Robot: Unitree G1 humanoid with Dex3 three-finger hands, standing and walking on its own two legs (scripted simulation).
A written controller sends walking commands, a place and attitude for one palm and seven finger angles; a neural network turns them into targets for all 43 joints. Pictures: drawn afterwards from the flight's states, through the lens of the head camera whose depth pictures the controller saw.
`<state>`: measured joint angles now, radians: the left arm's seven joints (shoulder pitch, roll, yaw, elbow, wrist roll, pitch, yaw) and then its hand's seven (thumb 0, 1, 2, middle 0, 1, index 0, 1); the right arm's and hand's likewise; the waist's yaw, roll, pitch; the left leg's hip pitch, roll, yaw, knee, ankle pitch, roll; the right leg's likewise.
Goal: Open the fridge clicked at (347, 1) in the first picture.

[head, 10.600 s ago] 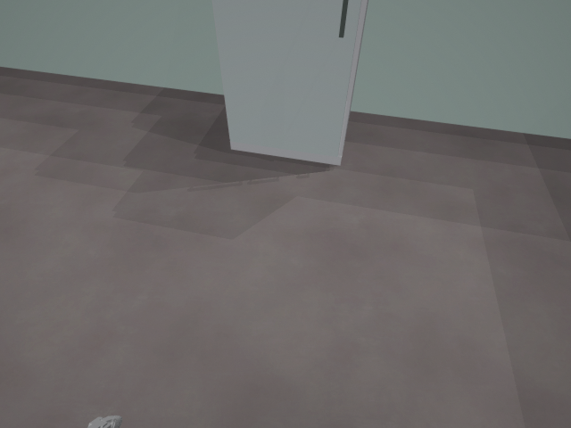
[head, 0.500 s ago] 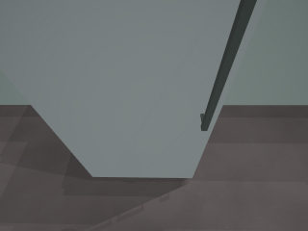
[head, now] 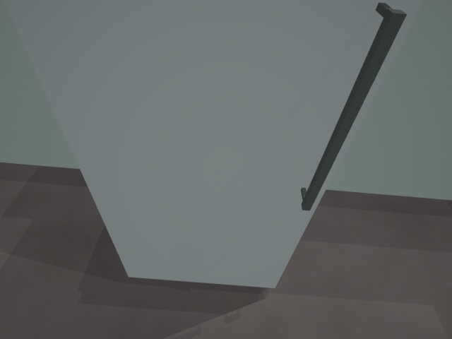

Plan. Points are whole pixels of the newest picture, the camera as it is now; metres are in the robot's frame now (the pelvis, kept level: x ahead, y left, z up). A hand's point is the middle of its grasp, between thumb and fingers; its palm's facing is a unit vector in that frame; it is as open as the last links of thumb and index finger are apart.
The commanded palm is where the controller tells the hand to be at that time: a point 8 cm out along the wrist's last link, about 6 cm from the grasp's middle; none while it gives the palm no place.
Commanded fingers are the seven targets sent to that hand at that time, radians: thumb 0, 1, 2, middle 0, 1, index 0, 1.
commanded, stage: come to a stop and stand still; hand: right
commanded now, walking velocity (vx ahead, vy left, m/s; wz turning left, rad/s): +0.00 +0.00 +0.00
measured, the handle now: (335, 132) +0.46 -0.16 +0.17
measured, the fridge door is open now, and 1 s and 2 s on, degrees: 0 0 0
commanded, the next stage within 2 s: look again from close up in 0.68 s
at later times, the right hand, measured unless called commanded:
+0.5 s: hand out of the picture +0.01 -0.18 -0.17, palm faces +0.00 +0.98 -0.21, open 7.3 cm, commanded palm none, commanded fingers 0.00 -0.90 -0.90 0.20 0.30 0.20 0.30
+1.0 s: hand out of the picture +0.02 -0.19 -0.17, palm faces +0.01 +0.98 -0.20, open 7.3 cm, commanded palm none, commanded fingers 0.00 -0.90 -0.90 0.20 0.30 0.20 0.30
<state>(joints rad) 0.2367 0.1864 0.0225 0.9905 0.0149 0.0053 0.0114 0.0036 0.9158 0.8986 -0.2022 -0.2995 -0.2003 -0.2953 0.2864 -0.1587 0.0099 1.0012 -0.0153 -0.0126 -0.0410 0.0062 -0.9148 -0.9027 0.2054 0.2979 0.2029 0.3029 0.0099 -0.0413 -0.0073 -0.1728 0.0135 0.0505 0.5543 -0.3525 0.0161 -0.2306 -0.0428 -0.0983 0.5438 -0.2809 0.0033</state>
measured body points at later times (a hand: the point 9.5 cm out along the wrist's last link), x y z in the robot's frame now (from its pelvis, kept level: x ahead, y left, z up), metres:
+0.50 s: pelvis +0.00 +0.00 +0.01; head +0.01 +0.00 +0.46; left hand +0.00 +0.23 -0.15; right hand +0.01 -0.23 -0.15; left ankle -0.03 +0.10 -0.73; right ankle +0.01 -0.12 -0.73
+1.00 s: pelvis +0.01 -0.01 +0.01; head +0.02 -0.02 +0.46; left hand +0.04 +0.22 -0.15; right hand +0.02 -0.24 -0.15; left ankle -0.03 +0.10 -0.73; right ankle +0.01 -0.12 -0.73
